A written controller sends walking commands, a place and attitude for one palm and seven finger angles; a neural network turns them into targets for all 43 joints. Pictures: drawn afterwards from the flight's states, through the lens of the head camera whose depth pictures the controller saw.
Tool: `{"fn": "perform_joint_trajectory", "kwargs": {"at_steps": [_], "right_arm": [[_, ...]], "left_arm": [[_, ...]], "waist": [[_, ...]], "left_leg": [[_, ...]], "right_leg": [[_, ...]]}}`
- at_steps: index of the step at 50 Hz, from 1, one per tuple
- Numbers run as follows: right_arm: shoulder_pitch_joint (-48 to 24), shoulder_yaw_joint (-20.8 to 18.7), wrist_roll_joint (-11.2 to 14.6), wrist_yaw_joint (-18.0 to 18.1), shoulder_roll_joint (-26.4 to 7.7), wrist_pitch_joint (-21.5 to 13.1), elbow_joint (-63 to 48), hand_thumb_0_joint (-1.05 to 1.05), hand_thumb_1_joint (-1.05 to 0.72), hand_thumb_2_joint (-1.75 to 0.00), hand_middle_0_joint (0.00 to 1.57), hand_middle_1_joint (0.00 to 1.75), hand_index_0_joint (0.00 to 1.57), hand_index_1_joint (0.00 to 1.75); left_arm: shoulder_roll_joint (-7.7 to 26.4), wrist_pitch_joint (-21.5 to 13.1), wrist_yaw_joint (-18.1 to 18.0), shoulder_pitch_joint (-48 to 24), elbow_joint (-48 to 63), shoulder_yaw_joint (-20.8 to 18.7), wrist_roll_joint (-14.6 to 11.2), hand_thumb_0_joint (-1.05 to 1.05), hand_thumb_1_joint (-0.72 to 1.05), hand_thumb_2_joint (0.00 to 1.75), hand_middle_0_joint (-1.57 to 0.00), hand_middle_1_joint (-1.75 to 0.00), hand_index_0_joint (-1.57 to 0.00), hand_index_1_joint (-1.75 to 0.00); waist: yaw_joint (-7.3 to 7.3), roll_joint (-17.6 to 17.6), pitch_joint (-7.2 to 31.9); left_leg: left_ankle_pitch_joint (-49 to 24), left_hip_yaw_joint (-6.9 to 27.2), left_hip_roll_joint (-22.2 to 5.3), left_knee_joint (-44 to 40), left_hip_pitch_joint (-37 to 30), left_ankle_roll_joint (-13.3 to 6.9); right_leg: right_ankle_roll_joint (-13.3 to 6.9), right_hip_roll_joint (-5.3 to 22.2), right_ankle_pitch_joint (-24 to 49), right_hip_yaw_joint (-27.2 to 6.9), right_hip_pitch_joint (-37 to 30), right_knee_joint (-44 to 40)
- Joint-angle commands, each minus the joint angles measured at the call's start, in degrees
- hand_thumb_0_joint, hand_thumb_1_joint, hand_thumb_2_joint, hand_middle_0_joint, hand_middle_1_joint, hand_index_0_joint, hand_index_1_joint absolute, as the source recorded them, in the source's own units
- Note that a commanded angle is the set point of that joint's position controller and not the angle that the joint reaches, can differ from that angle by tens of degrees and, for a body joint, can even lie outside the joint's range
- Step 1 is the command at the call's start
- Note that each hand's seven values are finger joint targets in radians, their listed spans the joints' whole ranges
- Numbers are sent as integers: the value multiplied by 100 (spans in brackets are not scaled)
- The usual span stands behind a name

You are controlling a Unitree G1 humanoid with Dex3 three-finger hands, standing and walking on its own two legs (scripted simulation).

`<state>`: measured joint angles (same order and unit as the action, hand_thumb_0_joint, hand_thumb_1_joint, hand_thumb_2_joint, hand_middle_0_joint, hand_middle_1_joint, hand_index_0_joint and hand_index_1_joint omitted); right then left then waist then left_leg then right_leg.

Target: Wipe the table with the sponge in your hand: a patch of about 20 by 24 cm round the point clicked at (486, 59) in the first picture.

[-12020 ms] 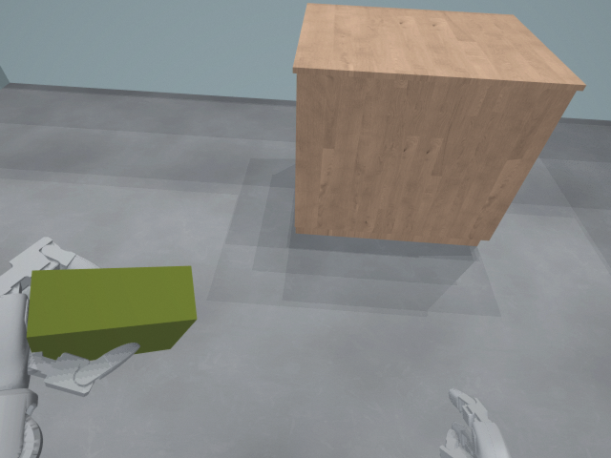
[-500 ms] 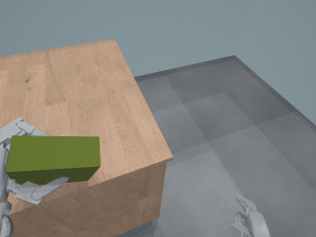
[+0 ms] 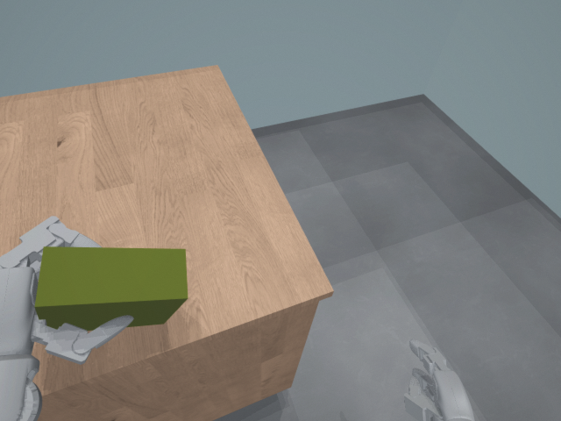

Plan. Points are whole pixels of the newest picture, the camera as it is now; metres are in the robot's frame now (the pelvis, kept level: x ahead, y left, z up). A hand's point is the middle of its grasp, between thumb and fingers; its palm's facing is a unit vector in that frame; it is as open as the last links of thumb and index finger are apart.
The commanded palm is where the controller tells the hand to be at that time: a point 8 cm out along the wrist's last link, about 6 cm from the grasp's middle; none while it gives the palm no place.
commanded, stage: come to a stop and stand still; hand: left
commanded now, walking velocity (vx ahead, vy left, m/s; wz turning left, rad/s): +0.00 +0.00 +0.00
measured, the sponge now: (135, 291) +0.23 +0.19 +0.11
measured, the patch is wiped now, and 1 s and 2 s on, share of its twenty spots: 0.00 0.00 0.00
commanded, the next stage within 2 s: look again from close up in 0.82 s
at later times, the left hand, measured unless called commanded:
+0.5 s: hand (8, 293) +0.20 +0.30 +0.14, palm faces +0.37 -0.84 -0.40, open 9.9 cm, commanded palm +0.14 +0.33 +0.18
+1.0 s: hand out of the picture +0.18 +0.29 +0.15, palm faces +0.37 -0.84 -0.39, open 9.9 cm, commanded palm +0.12 +0.33 +0.18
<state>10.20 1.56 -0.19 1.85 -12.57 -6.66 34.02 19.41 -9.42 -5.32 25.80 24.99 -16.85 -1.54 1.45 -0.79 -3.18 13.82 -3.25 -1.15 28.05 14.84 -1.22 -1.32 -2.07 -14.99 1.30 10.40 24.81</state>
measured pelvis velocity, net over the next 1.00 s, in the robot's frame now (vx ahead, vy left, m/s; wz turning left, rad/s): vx -0.03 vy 0.04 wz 0.03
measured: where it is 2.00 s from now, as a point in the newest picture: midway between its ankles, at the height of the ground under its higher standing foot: outside the picture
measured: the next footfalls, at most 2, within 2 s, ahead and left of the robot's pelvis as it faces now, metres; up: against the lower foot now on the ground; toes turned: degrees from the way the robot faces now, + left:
none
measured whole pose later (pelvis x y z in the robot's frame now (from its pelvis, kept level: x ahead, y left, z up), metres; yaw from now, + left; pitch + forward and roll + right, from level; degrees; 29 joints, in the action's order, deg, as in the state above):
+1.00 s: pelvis -0.03 +0.04 +0.00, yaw +1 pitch -1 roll -2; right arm 10.9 1.0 0.2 1.9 -11.6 -6.1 33.2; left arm 21.2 -10.6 -6.6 26.3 28.2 -18.9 -1.6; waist 1.0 -0.6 -4.3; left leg 10.4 -3.1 1.9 26.1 14.6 -4.8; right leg 2.0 0.9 -11.0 1.8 9.0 21.4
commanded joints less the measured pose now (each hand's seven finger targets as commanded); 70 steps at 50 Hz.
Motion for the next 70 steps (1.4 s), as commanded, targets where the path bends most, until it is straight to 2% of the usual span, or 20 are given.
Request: {"fn": "perform_joint_trajectory", "kwargs": {"at_steps": [1, 4, 10, 16, 24, 25, 29, 30, 34, 35, 39, 40, 44, 45, 49, 50, 57, 67, 69, 70], "right_arm": [[-610, -304, 10, 90, -697, -246, -986, 0, -90, -90, 20, 30, 20, 30], [-570, -325, 14, 52, -705, -254, -968, 0, -90, -90, 20, 30, 20, 30], [-446, -389, 14, -72, -710, -192, -946, 0, -90, -90, 20, 30, 20, 30], [-482, -393, 48, -35, -712, -37, -1006, 0, -90, -90, 20, 30, 20, 30], [-636, -343, 33, 9, -659, -150, -1044, 0, -90, -90, 20, 30, 20, 30], [-580, -322, 0, 0, -636, -149, -1050, 0, -90, -90, 20, 30, 20, 30], [-593, -339, 34, 22, -669, -185, -1011, 0, -90, -90, 20, 30, 20, 30], [-536, -331, 7, 14, -658, -156, -1008, 0, -90, -90, 20, 30, 20, 30], [-566, -355, 53, 38, -688, -184, -982, 0, -90, -90, 20, 30, 20, 30], [-529, -349, 25, 31, -673, -173, -989, 0, -90, -90, 20, 30, 20, 30], [-591, -363, 64, 50, -684, -208, -988, 0, -90, -90, 20, 30, 20, 30], [-544, -351, 34, 39, -676, -201, -994, 0, -90, -90, 20, 30, 20, 30], [-606, -371, 68, 57, -696, -249, -986, 0, -90, -90, 20, 30, 20, 30], [-531, -356, 35, 49, -670, -241, -992, 0, -90, -90, 20, 30, 20, 30], [-581, -374, 77, 62, -682, -259, -966, 0, -90, -90, 20, 30, 20, 30], [-502, -359, 43, 51, -668, -240, -960, 0, -90, -90, 20, 30, 20, 30], [-502, -375, 88, 70, -689, -236, -964, 0, -90, -90, 20, 30, 20, 30], [-557, -334, 90, 123, -622, -209, -993, 0, -90, -90, 20, 30, 20, 30], [-624, -329, 95, 135, -628, -191, -967, 0, -90, -90, 20, 30, 20, 30], [-572, -309, 64, 122, -608, -170, -976, 0, -90, -90, 20, 30, 20, 30]], "left_arm": [[1516, -409, -312, -876, 1870, -1301, -79, 0, 10, 130, -120, -160, -120, -160], [1617, -398, -360, -522, 2019, -1432, -76, 0, 10, 130, -120, -160, -120, -160], [982, -382, -289, 102, 1866, -1009, -53, 0, 10, 130, -120, -160, -120, -160], [1068, -329, -212, -187, 1593, -1020, -51, 0, 10, 130, -120, -160, -120, -160], [1327, -383, -288, -461, 2027, -1131, -15, 0, 10, 130, -120, -160, -120, -160], [1054, -419, -264, -475, 2074, -898, -43, 0, 10, 130, -120, -160, -120, -160], [1226, -414, -302, -358, 1738, -1099, -37, 0, 10, 130, -120, -160, -120, -160], [971, -440, -267, -349, 1660, -886, -57, 0, 10, 130, -120, -160, -120, -160], [1097, -436, -286, -447, 1510, -977, -16, 0, 10, 130, -120, -160, -120, -160], [904, -457, -254, -415, 1460, -797, -23, 0, 10, 130, -120, -160, -120, -160], [1134, -449, -292, -463, 1537, -960, -7, 0, 10, 130, -120, -160, -120, -160], [920, -474, -258, -445, 1541, -767, -24, 0, 10, 130, -120, -160, -120, -160], [1242, -488, -306, -495, 1698, -1022, -10, 0, 10, 130, -120, -160, -120, -160], [999, -522, -273, -485, 1713, -818, -32, 0, 10, 130, -120, -160, -120, -160], [1238, -510, -298, -306, 1645, -1050, -69, 0, 10, 130, -120, -160, -120, -160], [984, -523, -258, -251, 1550, -845, -103, 0, 10, 130, -120, -160, -120, -160], [1005, -500, -209, -358, 1530, -789, -147, 0, 10, 130, -120, -160, -120, -160], [1086, -448, -225, -499, 1638, -837, -175, 0, 10, 130, -120, -160, -120, -160], [1148, -400, -252, -579, 1601, -898, -167, 0, 10, 130, -120, -160, -120, -160], [930, -392, -217, -579, 1525, -704, -188, 0, 10, 130, -120, -160, -120, -160]], "waist": [[-1, 792, 1012], [41, 1082, 1378], [-33, 697, 1477], [-74, 276, 1135], [8, 947, 1131], [-20, 907, 1072], [-8, 725, 912], [-33, 667, 834], [-38, 622, 752], [-46, 507, 730], [-35, 559, 771], [-48, 485, 745], [-29, 747, 809], [-47, 669, 781], [-40, 689, 860], [-56, 560, 812], [-81, 489, 845], [-57, 450, 846], [-52, 667, 770], [-63, 583, 682]], "left_leg": [[-1463, 521, -358, -428, -573, -77], [-2349, 561, -395, -286, -858, -81], [-3364, 631, -538, -146, -1286, -98], [-2404, 674, -555, -384, -782, -23], [-1189, 845, -557, -780, -633, 108], [-1032, 884, -559, -840, -537, 92], [-302, 999, -589, -1072, -393, 150], [-8, 1019, -605, -1151, -256, 108], [533, 1060, -580, -1270, -163, 88], [720, 1069, -597, -1308, -113, 38], [568, 1037, -547, -1243, -169, 35], [620, 1028, -552, -1243, -104, 0], [463, 1022, -525, -1183, -161, 19], [461, 1013, -520, -1181, -80, -13], [66, 935, -457, -1009, -269, 14], [60, 920, -462, -1002, -228, -9], [-338, 865, -439, -871, -384, -20], [-305, 957, -523, -1034, -483, -17], [-148, 1010, -599, -1163, -501, 47], [54, 1030, -643, -1238, -401, 17]], "right_leg": [[-4, 465, 1576, -288, -393, -268], [2, 432, 1960, -195, -547, -83], [60, 363, 1928, 6, -179, 89], [87, 426, 1666, -43, -291, -175], [38, 413, 972, -80, -355, -186], [36, 396, 935, -35, -374, -232], [48, 400, 670, -90, -342, -298], [49, 393, 620, -84, -358, -361], [58, 413, 456, -159, -343, -411], [65, 397, 447, -143, -340, -450], [51, 444, 476, -207, -380, -480], [54, 429, 507, -175, -399, -506], [41, 452, 529, -216, -432, -458], [39, 433, 588, -170, -475, -475], [17, 502, 701, -237, -426, -510], [17, 484, 727, -205, -404, -558], [13, 525, 926, -285, -363, -577], [50, 417, 861, -253, -361, -601], [64, 372, 678, -258, -257, -582], [77, 322, 620, -228, -223, -620]]}}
